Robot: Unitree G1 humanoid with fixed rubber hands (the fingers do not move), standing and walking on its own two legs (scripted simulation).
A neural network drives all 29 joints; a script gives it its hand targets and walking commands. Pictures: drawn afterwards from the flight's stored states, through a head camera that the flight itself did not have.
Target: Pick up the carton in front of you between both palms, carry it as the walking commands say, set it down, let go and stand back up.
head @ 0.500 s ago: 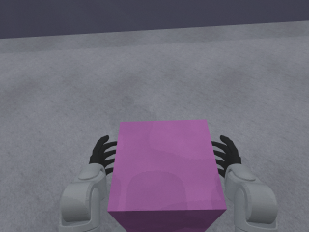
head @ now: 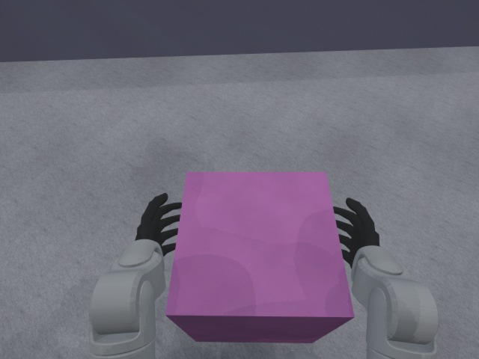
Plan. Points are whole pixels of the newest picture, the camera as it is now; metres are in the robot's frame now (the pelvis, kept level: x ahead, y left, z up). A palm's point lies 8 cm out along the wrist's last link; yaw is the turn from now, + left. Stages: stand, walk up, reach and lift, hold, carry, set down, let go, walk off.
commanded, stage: carry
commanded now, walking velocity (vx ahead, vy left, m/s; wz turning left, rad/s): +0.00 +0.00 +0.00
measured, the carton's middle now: (255, 265) +0.26 -0.01 -0.01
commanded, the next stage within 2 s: none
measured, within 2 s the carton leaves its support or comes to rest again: neither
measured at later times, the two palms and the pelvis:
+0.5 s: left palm (176, 169) +0.40 +0.13 +0.06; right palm (344, 166) +0.42 -0.17 +0.06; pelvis +0.16 -0.03 -0.01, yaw +4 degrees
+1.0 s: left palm (171, 191) +0.39 +0.15 +0.01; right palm (327, 186) +0.41 -0.15 +0.01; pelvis +0.13 -0.02 -0.02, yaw +4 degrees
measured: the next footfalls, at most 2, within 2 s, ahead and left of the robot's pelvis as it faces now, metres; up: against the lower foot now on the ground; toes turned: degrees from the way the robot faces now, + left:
right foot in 0.18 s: +0.21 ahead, -0.14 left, +0.00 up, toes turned +23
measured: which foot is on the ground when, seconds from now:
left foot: down 0.00-1.00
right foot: up 0.00-0.16, down 0.18-1.00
